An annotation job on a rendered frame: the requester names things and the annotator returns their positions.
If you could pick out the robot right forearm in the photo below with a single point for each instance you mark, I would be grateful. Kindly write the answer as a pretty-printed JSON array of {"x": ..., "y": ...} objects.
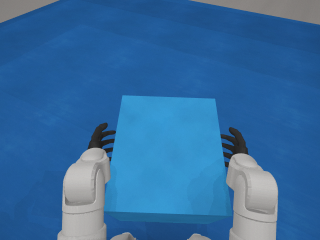
[{"x": 255, "y": 202}]

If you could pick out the robot left forearm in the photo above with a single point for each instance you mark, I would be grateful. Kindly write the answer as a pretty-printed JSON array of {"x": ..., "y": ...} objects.
[{"x": 83, "y": 197}]

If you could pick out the left robot hand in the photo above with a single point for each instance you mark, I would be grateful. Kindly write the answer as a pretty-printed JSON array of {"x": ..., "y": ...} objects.
[{"x": 98, "y": 135}]

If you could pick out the right robot hand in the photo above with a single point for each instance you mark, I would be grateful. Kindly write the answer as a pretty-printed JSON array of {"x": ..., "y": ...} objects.
[{"x": 238, "y": 142}]

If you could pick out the carton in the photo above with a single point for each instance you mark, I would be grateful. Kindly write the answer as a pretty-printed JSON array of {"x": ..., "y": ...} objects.
[{"x": 167, "y": 163}]

